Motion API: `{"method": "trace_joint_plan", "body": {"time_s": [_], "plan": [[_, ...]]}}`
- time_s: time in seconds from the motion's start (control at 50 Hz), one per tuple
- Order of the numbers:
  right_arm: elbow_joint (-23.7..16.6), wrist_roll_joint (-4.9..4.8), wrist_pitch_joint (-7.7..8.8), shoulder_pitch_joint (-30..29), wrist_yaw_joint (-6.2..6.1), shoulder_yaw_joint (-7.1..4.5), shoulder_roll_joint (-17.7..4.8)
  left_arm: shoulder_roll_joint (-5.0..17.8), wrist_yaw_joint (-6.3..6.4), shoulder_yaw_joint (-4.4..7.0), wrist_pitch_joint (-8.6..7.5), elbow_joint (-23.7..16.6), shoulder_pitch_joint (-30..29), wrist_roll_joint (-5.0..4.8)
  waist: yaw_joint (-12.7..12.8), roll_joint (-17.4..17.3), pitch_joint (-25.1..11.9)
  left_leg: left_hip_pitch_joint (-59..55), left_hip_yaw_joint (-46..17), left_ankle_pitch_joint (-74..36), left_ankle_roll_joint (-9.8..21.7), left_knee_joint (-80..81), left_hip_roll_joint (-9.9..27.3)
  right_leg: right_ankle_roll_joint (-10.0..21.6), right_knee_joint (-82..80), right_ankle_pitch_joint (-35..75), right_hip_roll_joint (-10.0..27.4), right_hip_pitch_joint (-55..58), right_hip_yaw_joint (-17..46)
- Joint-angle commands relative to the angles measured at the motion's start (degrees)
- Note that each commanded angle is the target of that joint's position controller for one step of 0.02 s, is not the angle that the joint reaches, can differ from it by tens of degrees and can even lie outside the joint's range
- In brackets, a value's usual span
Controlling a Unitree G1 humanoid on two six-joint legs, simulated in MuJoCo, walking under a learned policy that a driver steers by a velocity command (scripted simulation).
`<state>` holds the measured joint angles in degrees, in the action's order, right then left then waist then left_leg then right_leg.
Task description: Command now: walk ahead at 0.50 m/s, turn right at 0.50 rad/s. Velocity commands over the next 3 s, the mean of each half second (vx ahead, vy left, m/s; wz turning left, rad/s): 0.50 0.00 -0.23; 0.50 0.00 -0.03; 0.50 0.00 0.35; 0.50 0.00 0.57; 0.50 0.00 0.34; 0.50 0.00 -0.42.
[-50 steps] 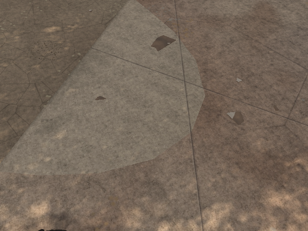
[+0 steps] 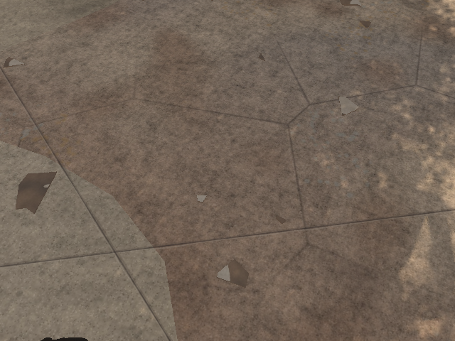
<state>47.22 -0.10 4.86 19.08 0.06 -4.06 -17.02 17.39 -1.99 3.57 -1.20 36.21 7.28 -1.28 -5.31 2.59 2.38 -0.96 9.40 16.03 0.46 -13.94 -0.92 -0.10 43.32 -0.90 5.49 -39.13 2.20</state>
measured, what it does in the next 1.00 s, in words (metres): walks ahead: right foot, then left foot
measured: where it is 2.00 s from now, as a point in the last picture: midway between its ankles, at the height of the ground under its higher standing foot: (206, 153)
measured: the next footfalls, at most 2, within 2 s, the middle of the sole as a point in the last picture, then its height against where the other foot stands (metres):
right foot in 0.12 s outside the picture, level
left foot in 0.64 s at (192, 308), level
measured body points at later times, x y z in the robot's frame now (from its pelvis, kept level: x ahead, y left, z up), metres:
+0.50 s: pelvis +0.28 -0.05 +0.00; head +0.30 -0.05 +0.45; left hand +0.35 +0.23 -0.11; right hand +0.44 -0.32 -0.09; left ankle +0.48 +0.11 -0.69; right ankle +0.21 -0.13 -0.74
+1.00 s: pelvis +0.56 -0.01 +0.01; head +0.58 -0.01 +0.46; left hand +0.76 +0.23 -0.09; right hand +0.56 -0.29 -0.12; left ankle +0.52 +0.08 -0.74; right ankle +0.70 -0.21 -0.68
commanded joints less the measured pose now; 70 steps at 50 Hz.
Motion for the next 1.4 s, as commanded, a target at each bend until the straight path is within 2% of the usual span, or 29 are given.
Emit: {"method": "trace_joint_plan", "body": {"time_s": [0.02, 0.08, 0.12, 0.14, 0.16, 0.18, 0.2, 0.24, 0.32, 0.44, 0.54, 0.6, 0.64, 0.66, 0.68, 0.7, 0.72, 0.76, 0.8, 0.98, 1.08, 1.14, 1.18, 1.2, 1.22, 1.24, 1.26, 1.34, 1.4], "plan": [[-2.35, -0.95, 0.20, -0.93, -0.09, -2.22, -10.06, 1.16, -1.01, -0.19, -1.07, -6.25, -6.85, -0.12, 0.27, -5.30, 2.22, 0.69, -4.73, -23.00, 8.24, 4.06, 15.99, 1.73, -5.59, 0.19, -1.08, 1.90, -2.17], [-1.03, -1.81, -0.74, -0.14, -0.09, -2.68, -12.07, 3.11, -1.20, 0.74, -1.10, -7.03, -5.42, 0.44, 3.18, -7.06, 0.27, -3.45, -3.19, -42.93, 7.34, -2.81, 17.33, 5.00, -8.96, -8.26, -4.96, 8.42, -5.11], [-0.61, -1.83, -1.29, -0.56, -0.51, -2.15, -11.79, 7.66, -0.40, 3.40, -0.79, -3.32, 8.57, 0.63, 11.49, -6.53, -7.93, 1.69, 0.53, -52.65, 4.71, -20.64, 14.58, 8.21, -14.07, -4.29, -8.91, 30.15, -6.86], [-1.90, -0.08, -0.88, 0.04, -0.68, -0.72, -8.78, 12.29, 0.71, 4.87, -0.19, -1.42, 18.07, 0.66, 14.87, -0.47, -14.88, 16.25, 1.18, -32.63, 2.42, -38.20, 12.07, 11.31, -11.80, -0.08, 0.26, 48.96, 5.74], [-3.63, 0.83, 0.33, 6.84, 0.27, 1.68, -1.94, 16.89, 0.80, 4.94, -0.56, -1.48, 16.71, 0.44, 8.12, 12.60, -22.60, 37.12, -4.27, 17.26, -0.69, -57.33, 1.30, 21.60, -18.28, -10.19, 14.90, 63.44, 36.86], [-2.63, -1.24, 1.49, 1.41, 0.85, 0.30, -8.00, 11.26, 0.53, 3.55, -1.07, -2.06, 18.12, 0.48, 12.72, 4.75, -24.81, 41.51, -13.90, 17.93, -0.20, -62.91, 2.47, 21.07, -23.11, -14.39, 15.80, 62.54, 40.37], [-4.96, -2.90, 2.00, -4.49, 1.06, -0.17, -9.30, 9.60, 0.35, 2.82, -1.65, -1.25, 15.55, 0.79, 12.62, 4.00, -15.31, 45.55, -13.02, 13.34, 0.42, -62.86, 4.58, 18.53, -24.09, -9.82, 13.44, 55.68, 30.59], [-4.78, -1.03, 2.16, -6.53, 0.35, -0.03, -8.08, 6.69, 0.31, 1.88, -2.19, -1.12, 8.91, 0.97, 8.32, 0.19, -7.18, 41.81, -12.29, 5.12, 0.30, -55.03, 8.46, 15.60, -26.02, 1.28, 8.84, 40.77, 18.93], [-3.25, -0.37, -0.25, -2.87, 0.38, 0.28, -5.08, 5.46, 0.46, 1.49, -3.62, -0.29, 6.31, 1.19, 4.05, 0.61, -4.85, 35.31, -12.31, -0.68, -1.77, -48.48, 9.84, 16.36, -32.72, 6.42, 6.87, 30.18, 11.71], [-5.94, -0.10, 0.02, -14.08, 0.98, 1.35, -2.70, 7.35, 1.71, 1.89, -3.54, 3.16, 9.64, 1.00, 7.40, 0.29, -0.01, 36.39, -10.97, -20.17, -2.86, -26.82, 7.93, 13.09, -35.46, 3.23, 3.65, 29.22, 3.43], [-8.26, -0.73, 0.60, -20.56, 2.34, 1.39, -3.64, 8.80, 1.91, 2.42, -2.87, 6.86, 14.23, 0.17, 9.39, 0.75, 1.96, 36.41, -11.16, -20.55, -0.68, -17.71, 5.82, 11.87, -33.15, 0.53, 7.24, 36.29, 4.46], [-8.19, -0.54, 0.88, -18.53, 2.85, 0.85, -5.15, 9.52, 2.35, 2.81, -2.04, 8.12, 14.07, 0.02, 7.38, 1.87, 0.59, 33.19, -10.43, -13.97, 1.76, -15.38, 4.55, 10.12, -28.56, 8.04, 9.01, 41.35, 5.16], [-4.85, -0.29, 0.93, -7.14, 2.28, -1.01, -8.36, 8.70, 2.61, 2.34, -1.34, 8.16, 12.99, 0.41, 1.42, 1.31, -6.84, 16.60, -7.21, -13.07, 4.52, -14.03, 1.37, 7.63, -14.33, 22.87, 4.83, 39.78, 1.82], [-3.08, 0.20, 0.80, 2.36, 1.78, -2.13, -12.22, 5.98, 2.89, 1.06, -1.19, 7.08, 14.12, 1.51, -1.81, -3.88, -15.47, 0.12, -16.24, -15.54, 7.85, -16.19, 9.64, 5.43, 2.21, 11.45, 1.36, 30.35, -0.95], [-1.66, 0.23, 0.44, 6.10, 1.97, -3.25, -16.83, -0.54, 2.27, -0.78, -2.31, 6.29, 22.13, 1.21, 1.83, -19.88, -22.59, -19.82, -44.01, -1.21, 17.50, -10.20, 22.21, 1.00, 23.05, -23.79, -9.25, 6.57, -1.66], [-1.95, -0.84, 0.51, 6.41, 2.15, -1.72, -11.04, 4.30, 2.09, 0.05, -3.31, 7.10, 18.58, 0.36, -0.97, -15.57, -22.42, -20.06, -51.86, 9.87, 16.65, -3.39, 22.01, 1.44, 29.70, -32.36, -8.13, -0.43, 5.97], [-2.60, -0.67, 0.65, 2.21, 1.99, -0.94, -8.94, 7.66, 1.86, 1.02, -3.93, 5.32, 12.73, -1.02, -0.79, -11.92, -13.79, -13.35, -43.89, 10.18, 13.99, -2.34, 20.61, 2.26, 30.85, -27.89, -5.05, -4.42, 5.25], [-3.61, 0.35, 0.57, -4.36, 1.82, -0.22, -6.69, 6.92, 2.28, 0.97, -4.21, 4.00, 7.40, 0.12, 1.93, -6.21, -5.51, 0.90, -33.26, -1.25, 12.70, -0.33, 16.94, 2.29, 25.14, -19.57, -0.43, -1.83, 2.69], [-3.68, 0.91, 1.00, -6.15, 1.83, 0.36, -4.92, 5.45, 2.24, 1.09, -3.36, 4.79, 9.73, 0.49, 4.77, -8.17, -4.97, 6.94, -27.90, -8.51, 12.40, 2.24, 14.34, 1.87, 21.45, -16.07, 1.47, 4.10, 2.98], [-0.05, -0.41, 0.63, -1.72, 0.31, -0.44, -8.29, 1.29, 1.72, -0.20, -3.01, 2.41, -2.01, 0.91, 2.21, -5.91, -0.08, 8.52, -14.50, -17.17, 11.21, 7.28, 11.02, -1.11, -4.09, 4.43, 0.86, 2.99, -0.44], [2.71, -1.17, -0.90, 3.47, -0.04, -0.75, -8.99, 1.70, 0.33, -0.26, -4.11, -0.31, -10.01, 0.39, 0.10, -5.83, 2.06, 3.15, -17.11, -17.18, 10.96, 3.39, 13.51, -0.58, -12.88, 3.79, -1.56, 3.98, -0.38], [2.90, -1.36, -1.72, 2.45, -0.61, -1.45, -10.22, 4.02, -0.03, 0.55, -4.91, 0.31, -6.94, 0.47, 3.13, -7.38, 0.40, 0.75, -19.91, -21.49, 9.52, -1.68, 15.09, 1.01, -15.96, -1.44, -2.79, 10.14, -0.13], [2.33, -0.94, -1.88, 1.11, -0.66, -0.74, -8.28, 8.09, 0.75, 2.67, -5.23, 4.00, 6.21, 1.01, 9.88, -6.38, -8.38, 6.02, -16.90, -29.22, 6.62, -16.75, 10.13, 4.05, -17.07, -1.09, -2.87, 31.08, -1.00], [0.42, 0.63, -1.77, 1.23, -0.62, 0.76, -4.11, 12.31, 1.41, 3.77, -5.01, 5.19, 16.27, 1.88, 13.33, 0.95, -18.33, 17.20, -13.81, -13.46, 4.14, -34.97, 5.27, 7.50, -14.72, -1.01, 8.50, 48.33, 10.49], [-0.29, -0.77, -0.73, 8.98, -0.40, 2.03, 0.77, 14.65, 1.11, 4.18, -4.32, 6.33, 17.35, 1.90, 9.20, 17.17, -24.47, 36.90, -12.67, 17.62, 1.39, -51.59, -2.07, 15.00, -21.68, -14.30, 19.24, 62.58, 34.45], [0.68, -2.09, -0.35, 5.82, -0.38, 0.47, -5.96, 8.49, 1.11, 2.68, -4.23, 5.52, 15.90, 1.54, 11.21, 9.75, -19.67, 42.08, -17.72, 17.04, 1.43, -57.91, 1.24, 13.28, -25.36, -22.80, 17.48, 58.16, 34.92], [-0.74, -2.70, -0.23, 0.90, -0.34, -0.47, -8.38, 6.07, 1.32, 1.87, -4.33, 5.40, 12.41, 1.22, 10.98, 6.50, -11.99, 44.43, -16.78, 11.57, 1.78, -58.56, 3.46, 11.16, -26.58, -22.01, 15.89, 51.20, 26.22], [-1.11, -1.94, -2.13, -0.48, -0.38, -0.82, -4.47, 2.54, 1.26, 1.07, -5.25, 6.37, 3.82, 2.01, 5.63, 4.16, -3.50, 36.41, -15.61, 0.57, 0.55, -52.75, 8.87, 9.77, -33.44, -6.77, 10.03, 33.42, 8.54], [-2.92, -1.55, -3.58, -2.86, -0.33, -0.70, -2.66, 4.07, 1.67, 1.74, -5.87, 7.93, 3.61, 1.98, 4.82, 1.93, -1.07, 38.87, -15.51, -3.40, -0.47, -49.02, 9.59, 10.83, -35.94, -0.52, 10.42, 31.42, 2.06]]}}
Over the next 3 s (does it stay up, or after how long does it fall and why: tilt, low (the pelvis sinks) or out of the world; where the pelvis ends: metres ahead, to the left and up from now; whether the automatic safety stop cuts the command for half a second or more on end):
stays up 1.54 0.28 0.00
